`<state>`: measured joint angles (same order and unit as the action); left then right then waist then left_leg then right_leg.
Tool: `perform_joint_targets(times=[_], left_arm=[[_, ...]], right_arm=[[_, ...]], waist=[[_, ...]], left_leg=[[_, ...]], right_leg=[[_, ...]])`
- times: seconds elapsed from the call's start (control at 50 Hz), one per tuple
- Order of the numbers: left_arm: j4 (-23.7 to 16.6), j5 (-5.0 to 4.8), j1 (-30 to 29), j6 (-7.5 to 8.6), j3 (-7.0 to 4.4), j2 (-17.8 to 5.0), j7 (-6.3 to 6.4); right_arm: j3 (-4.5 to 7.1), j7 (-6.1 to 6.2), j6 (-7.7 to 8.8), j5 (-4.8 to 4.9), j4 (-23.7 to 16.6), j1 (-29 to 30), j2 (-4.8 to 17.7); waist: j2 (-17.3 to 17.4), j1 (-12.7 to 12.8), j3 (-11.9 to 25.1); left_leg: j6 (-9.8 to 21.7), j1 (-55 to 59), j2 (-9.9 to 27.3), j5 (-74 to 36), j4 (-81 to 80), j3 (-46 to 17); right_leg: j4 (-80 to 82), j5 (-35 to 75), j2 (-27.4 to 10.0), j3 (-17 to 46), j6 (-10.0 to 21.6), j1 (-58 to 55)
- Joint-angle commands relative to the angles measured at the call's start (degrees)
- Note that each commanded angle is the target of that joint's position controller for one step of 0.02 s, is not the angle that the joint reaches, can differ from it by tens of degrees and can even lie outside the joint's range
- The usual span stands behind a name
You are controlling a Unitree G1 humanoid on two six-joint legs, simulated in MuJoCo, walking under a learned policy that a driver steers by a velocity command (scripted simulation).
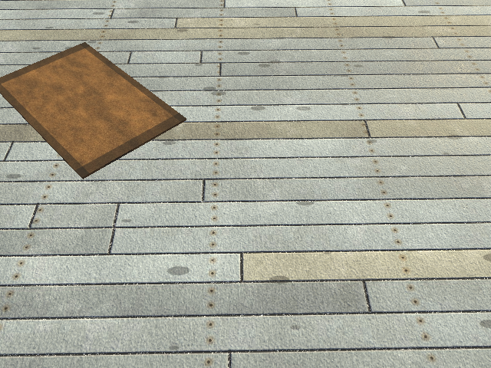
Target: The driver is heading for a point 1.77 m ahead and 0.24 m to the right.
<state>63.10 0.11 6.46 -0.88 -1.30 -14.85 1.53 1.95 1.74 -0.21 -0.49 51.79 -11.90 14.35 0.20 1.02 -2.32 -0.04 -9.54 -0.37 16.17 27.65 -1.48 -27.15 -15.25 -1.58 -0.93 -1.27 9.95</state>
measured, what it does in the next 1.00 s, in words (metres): walks ahead: left foot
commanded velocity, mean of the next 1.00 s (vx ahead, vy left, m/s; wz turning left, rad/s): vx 0.36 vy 0.00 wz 0.00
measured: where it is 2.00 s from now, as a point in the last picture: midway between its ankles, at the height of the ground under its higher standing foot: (262, 232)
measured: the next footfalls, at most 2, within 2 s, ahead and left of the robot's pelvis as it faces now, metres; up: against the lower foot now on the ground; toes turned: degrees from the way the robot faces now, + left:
left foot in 0.70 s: +0.40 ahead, +0.13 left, +0.00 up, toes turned +2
right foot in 1.26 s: +0.70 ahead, -0.11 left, +0.00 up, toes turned -4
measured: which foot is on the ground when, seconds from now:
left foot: down 0.00-0.36, up 0.38-0.68, down 0.70-1.00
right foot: down 0.00-0.72, up 0.74-1.00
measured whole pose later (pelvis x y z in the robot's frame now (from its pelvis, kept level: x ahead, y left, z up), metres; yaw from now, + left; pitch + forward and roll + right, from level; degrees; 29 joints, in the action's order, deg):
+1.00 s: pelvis +0.37 +0.05 +0.01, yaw +0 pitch +0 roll +1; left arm 52.1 -0.4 8.8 4.2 -3.4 -15.8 1.0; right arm 2.6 -0.9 5.6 -0.2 56.4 -19.5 13.7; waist -1.8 -2.8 0.2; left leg 4.1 -6.4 -4.1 7.9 14.6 3.4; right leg -53.3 -5.1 -7.9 2.1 0.9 39.0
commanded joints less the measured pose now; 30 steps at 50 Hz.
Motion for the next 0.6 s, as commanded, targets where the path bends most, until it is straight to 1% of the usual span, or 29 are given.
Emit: perform_joint_targets(times=[0.02,0.04,0.06,0.08,0.1,0.12,0.14,0.16,0.18,0.2,0.22,0.26,0.28,0.3,0.32,0.34,0.36,0.38,0.4,0.42,0.44,0.46,0.48,0.5,0.52,0.54,0.56,0.58,0.6], left_arm=[[-1.13,0.02,0.10,0.38,-1.05,-6.73,0.29],[-0.97,0.03,0.25,0.38,-1.03,-6.64,0.31],[-0.34,-0.01,1.43,0.32,-0.93,-6.09,0.36],[-0.08,-0.39,1.92,0.20,-1.09,-6.24,0.43],[-0.25,-0.75,1.98,0.19,-1.30,-6.62,0.52],[-0.73,-0.83,1.74,0.43,-1.36,-6.65,0.59],[-1.39,-0.71,1.68,1.01,-1.15,-5.86,0.54],[-1.37,-0.79,2.43,1.70,-1.24,-6.03,0.39],[-1.54,-1.01,2.99,2.60,-1.27,-5.97,0.13],[-1.75,-1.18,3.26,3.48,-1.19,-5.43,-0.13],[-1.99,-1.30,3.32,4.32,-1.02,-4.66,-0.52],[-2.45,-1.37,3.62,5.83,-0.99,-3.97,-1.28],[-2.35,-1.49,4.63,6.43,-0.94,-3.59,-1.63],[-1.92,-1.64,6.73,6.95,-0.91,-3.42,-1.96],[-0.76,-1.79,10.54,7.39,-1.13,-4.12,-2.23],[1.53,-2.16,16.87,7.71,-2.11,-7.18,-2.35],[4.26,-2.28,26.56,7.50,-3.96,-12.66,-2.40],[4.43,-1.02,29.55,7.58,-3.47,-11.40,-2.66],[3.44,-0.44,26.82,7.74,-2.40,-8.13,-2.59],[2.44,-0.18,25.44,7.70,-1.79,-6.28,-2.63],[1.91,-0.42,24.27,7.46,-1.30,-5.83,-2.59],[1.27,-0.58,22.52,6.94,-0.67,-4.52,-2.31],[0.48,-0.42,21.17,6.24,-0.17,-3.22,-1.96],[-0.82,-0.18,18.41,5.60,0.07,-2.89,-1.32],[-2.27,-0.13,15.76,5.40,0.01,-4.24,-0.72],[-3.13,-0.40,14.63,5.44,-0.35,-5.88,-0.19],[-2.94,-0.59,16.69,5.68,-0.83,-7.50,0.09],[-2.41,-0.97,18.71,5.93,-1.44,-9.19,0.21],[-2.10,-1.48,19.39,6.05,-1.81,-9.76,0.19]], right_arm=[[1.19,0.35,0.59,0.05,-1.11,-0.47,6.41],[1.13,0.39,0.59,0.06,-0.65,-0.55,6.37],[1.05,0.47,0.51,0.12,0.33,-1.54,6.03],[1.22,0.61,0.33,0.45,0.83,-1.81,6.39],[1.45,0.74,0.25,0.72,0.97,-1.92,6.96],[1.52,0.85,0.38,0.82,0.93,-1.89,7.12],[1.62,0.64,0.93,0.87,0.91,-2.04,7.45],[1.71,0.63,1.51,1.28,1.04,-2.95,7.25],[1.76,0.52,2.21,1.60,1.33,-3.75,7.24],[1.82,0.27,2.90,1.79,1.47,-4.45,7.18],[1.97,-0.08,3.45,2.02,1.70,-5.18,7.40],[2.30,-0.58,4.29,2.16,1.93,-6.46,8.11],[2.35,-0.79,4.51,2.27,1.74,-6.37,8.26],[2.31,-0.97,4.68,2.44,1.14,-5.22,8.37],[2.08,-1.12,4.97,2.56,-0.08,-2.33,7.75],[1.51,-1.34,5.68,2.42,-2.22,1.67,5.65],[1.08,-1.63,6.96,1.59,-4.52,5.09,3.82],[1.14,-1.71,7.64,1.98,-4.91,5.83,4.43],[1.27,-2.19,7.83,3.20,-5.10,6.55,5.04],[0.92,-2.59,7.80,3.58,-5.63,8.01,3.94],[0.75,-2.92,7.86,3.56,-6.09,8.86,3.34],[0.93,-3.11,7.68,2.97,-6.37,8.93,3.29],[0.87,-3.45,7.46,2.52,-6.71,8.81,2.91],[0.58,-3.56,7.02,2.16,-7.35,9.40,2.02],[0.01,-3.85,6.80,2.02,-7.97,10.41,1.11],[-0.58,-4.07,6.63,1.74,-8.74,11.85,-0.06],[-0.53,-4.12,6.40,1.64,-9.32,13.43,0.39],[-0.20,-3.97,6.14,1.79,-10.03,14.80,1.64],[0.11,-3.91,5.85,2.13,-10.43,15.15,2.85]], waist=[[0.33,0.09,1.85],[0.28,0.08,1.74],[0.37,0.09,2.89],[0.39,-0.01,2.06],[0.44,-0.18,0.07],[0.56,-0.30,-2.80],[1.04,-0.39,-4.60],[0.95,-0.47,-5.69],[1.66,-0.71,-6.51],[2.41,-0.82,-6.23],[3.09,-0.97,-6.07],[5.82,-0.97,-4.62],[6.61,-0.39,-4.21],[6.86,0.84,-4.21],[5.34,2.88,-4.08],[-1.61,5.06,-2.89],[-13.31,8.14,0.31],[-15.64,8.95,1.31],[-8.77,6.71,-1.10],[-5.95,5.99,-1.68],[-3.86,4.96,-3.92],[-3.15,3.56,-4.80],[-3.83,2.68,-5.07],[-4.03,1.72,-5.02],[-4.98,1.13,-6.11],[-5.86,0.96,-6.02],[-7.07,1.51,-5.13],[-7.15,1.52,-4.97],[-7.29,0.95,-5.63]], left_leg=[[0.97,-1.05,2.23,-13.36,-4.43,-1.69],[0.93,-1.12,2.18,-12.94,-4.52,-1.62],[1.04,-0.73,1.53,-7.03,-4.80,-0.99],[1.65,-1.86,0.65,3.23,-4.55,-0.50],[2.60,-4.33,0.46,14.55,-4.59,-0.91],[3.49,-7.24,1.02,22.06,-5.18,-2.09],[4.60,-9.26,2.38,25.36,-5.77,-4.46],[5.28,-10.07,3.06,26.84,-6.02,-5.42],[6.00,-9.92,4.00,27.16,-6.22,-6.58],[6.82,-8.92,5.16,26.70,-6.25,-8.34],[7.72,-7.41,6.44,26.09,-6.83,-10.72],[9.43,-4.35,9.14,23.57,-8.61,-15.26],[9.96,-4.05,10.03,21.32,-8.85,-16.79],[10.08,-5.26,10.38,17.41,-7.74,-17.05],[8.99,-8.04,8.89,9.93,-3.66,-13.92],[5.75,-15.17,3.27,-0.61,6.97,-4.98],[1.33,-28.57,-2.72,-7.27,24.59,3.90],[0.96,-40.83,-3.06,15.50,37.57,1.03],[2.40,-46.99,0.77,17.19,45.35,-2.80],[3.63,-50.94,2.92,14.00,48.95,-2.26],[3.95,-53.33,5.07,11.02,48.23,-1.66],[3.68,-51.88,6.94,7.58,44.67,-1.05],[2.92,-47.64,7.53,4.60,40.43,0.33],[1.73,-42.47,7.22,0.17,34.94,1.63],[0.79,-35.15,6.54,-5.24,26.89,2.94],[0.21,-26.22,5.01,-10.38,18.86,4.52],[-0.10,-20.20,3.44,-13.58,14.52,5.75],[0.13,-17.63,2.46,-15.22,12.15,5.77],[0.78,-17.40,2.43,-16.09,9.25,4.84]], right_leg=[[3.75,9.54,-1.14,1.17,1.18,-0.61],[3.83,9.30,-1.09,1.15,1.18,-0.50],[3.86,3.73,-0.39,0.39,1.34,-0.77],[2.96,-4.94,0.64,-0.46,1.94,0.52],[2.23,-14.31,0.98,-0.41,2.80,3.05],[2.07,-20.80,0.68,0.42,3.57,6.04],[1.08,-21.92,0.68,0.30,3.95,7.08],[0.84,-23.41,-0.15,1.75,4.66,9.12],[-0.01,-23.37,-0.60,2.65,5.12,10.52],[-1.21,-22.19,-0.98,3.04,5.52,11.31],[-2.75,-19.48,-0.42,2.44,5.60,12.28],[-5.92,-13.85,0.64,0.85,5.90,12.86],[-6.59,-11.89,1.02,0.53,6.39,11.99],[-5.66,-10.48,1.01,0.98,7.18,9.90],[-2.86,-8.70,0.32,2.84,8.14,5.54],[1.27,-3.25,-2.54,9.30,10.03,-3.80],[7.13,5.44,-10.24,24.21,14.48,-19.56],[11.20,13.70,-19.33,37.04,18.91,-26.68],[9.45,15.55,-20.46,34.95,18.78,-27.37],[10.28,14.33,-19.59,31.58,17.94,-27.32],[11.27,17.32,-19.16,27.15,16.67,-25.83],[13.04,18.96,-17.66,22.39,14.59,-22.87],[15.46,18.25,-15.14,18.21,12.89,-18.67],[18.74,15.07,-12.86,15.09,12.09,-13.37],[19.84,16.88,-10.31,9.99,11.11,-6.00],[21.25,16.17,-7.65,5.57,9.97,-0.05],[23.33,14.67,-7.40,4.61,9.82,1.93],[24.65,13.39,-8.91,5.38,10.01,1.17],[24.46,14.45,-10.37,5.43,9.89,-1.17]])
Keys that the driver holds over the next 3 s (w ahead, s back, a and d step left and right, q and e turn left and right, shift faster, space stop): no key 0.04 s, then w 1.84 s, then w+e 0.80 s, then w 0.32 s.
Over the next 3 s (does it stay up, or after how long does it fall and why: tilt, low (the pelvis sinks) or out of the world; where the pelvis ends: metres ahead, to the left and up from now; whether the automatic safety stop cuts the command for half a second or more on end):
stays up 1.52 -0.10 0.00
